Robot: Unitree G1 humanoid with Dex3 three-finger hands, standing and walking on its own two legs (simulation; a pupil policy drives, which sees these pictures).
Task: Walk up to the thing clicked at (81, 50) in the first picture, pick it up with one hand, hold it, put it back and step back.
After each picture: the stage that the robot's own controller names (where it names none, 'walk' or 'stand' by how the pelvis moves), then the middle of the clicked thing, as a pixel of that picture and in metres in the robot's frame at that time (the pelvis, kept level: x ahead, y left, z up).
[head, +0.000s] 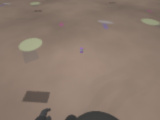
stand; (81, 50) +1.44 +0.23 -0.72
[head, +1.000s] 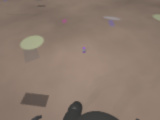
walk; (84, 50) +1.31 +0.24 -0.71
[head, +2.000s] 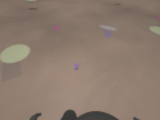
walk; (76, 66) +0.90 +0.23 -0.71
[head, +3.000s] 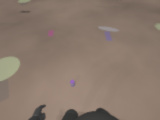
walk; (72, 83) +0.55 +0.24 -0.70
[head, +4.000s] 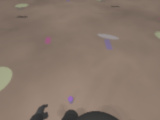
stand; (70, 99) +0.34 +0.21 -0.70
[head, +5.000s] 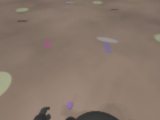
stand; (69, 105) +0.29 +0.22 -0.72
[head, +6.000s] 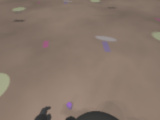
stand; (69, 105) +0.28 +0.22 -0.72
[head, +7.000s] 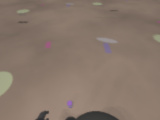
stand; (70, 104) +0.32 +0.23 -0.73
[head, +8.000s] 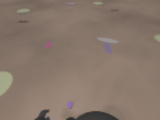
stand; (69, 105) +0.31 +0.22 -0.73
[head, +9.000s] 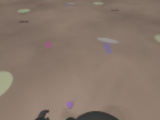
go down; (69, 105) +0.31 +0.23 -0.73
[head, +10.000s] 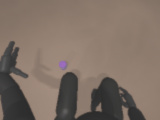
go down; (63, 65) +0.40 +0.23 -0.36
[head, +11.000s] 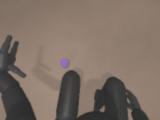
approach; (64, 63) +0.40 +0.23 -0.30
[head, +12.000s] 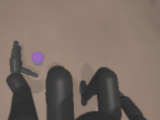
close in; (38, 59) +0.39 +0.27 -0.22
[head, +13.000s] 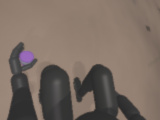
close; (26, 59) +0.39 +0.28 -0.22
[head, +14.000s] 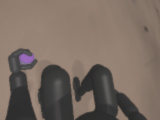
lift; (26, 59) +0.37 +0.28 -0.23
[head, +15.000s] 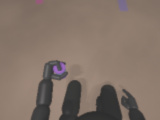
lift; (60, 71) +0.32 +0.21 -0.02
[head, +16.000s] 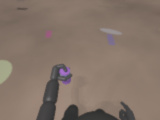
hold; (65, 75) +0.32 +0.18 +0.00
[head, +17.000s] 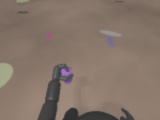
hold; (67, 75) +0.33 +0.17 +0.00
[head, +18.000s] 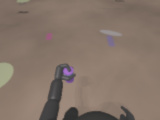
hold; (69, 75) +0.33 +0.16 +0.00
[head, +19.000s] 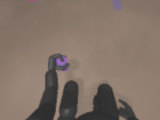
crouch; (62, 64) +0.40 +0.20 -0.08
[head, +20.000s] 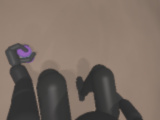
lower; (26, 54) +0.41 +0.28 -0.23
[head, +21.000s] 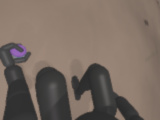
lower; (19, 54) +0.41 +0.29 -0.23
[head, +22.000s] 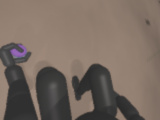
lower; (20, 54) +0.41 +0.29 -0.22
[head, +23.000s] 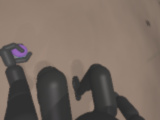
lower; (21, 54) +0.41 +0.29 -0.22
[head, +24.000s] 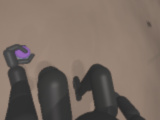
loosen; (23, 55) +0.40 +0.28 -0.22
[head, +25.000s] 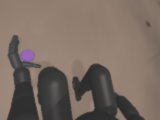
withdraw; (27, 58) +0.39 +0.26 -0.23
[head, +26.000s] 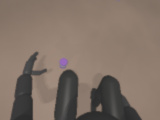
walk; (63, 63) +0.41 +0.22 -0.29
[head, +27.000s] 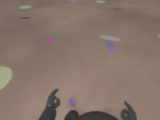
stand; (71, 102) +0.34 +0.18 -0.66
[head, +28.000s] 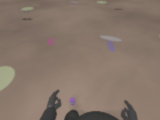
stand; (72, 101) +0.36 +0.19 -0.67
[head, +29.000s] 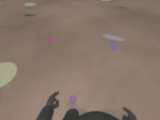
stand; (73, 99) +0.35 +0.18 -0.68
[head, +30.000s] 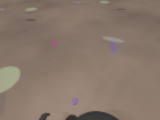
walk; (74, 101) +0.35 +0.18 -0.72
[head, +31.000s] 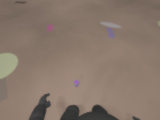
walk; (76, 83) +0.49 +0.15 -0.70
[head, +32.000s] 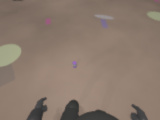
walk; (74, 64) +0.79 +0.25 -0.69
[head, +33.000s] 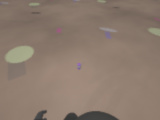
stand; (79, 66) +0.98 +0.20 -0.71
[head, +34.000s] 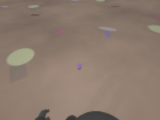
stand; (79, 66) +0.98 +0.21 -0.73
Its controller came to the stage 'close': yes
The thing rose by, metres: 0.72
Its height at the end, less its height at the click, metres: +0.00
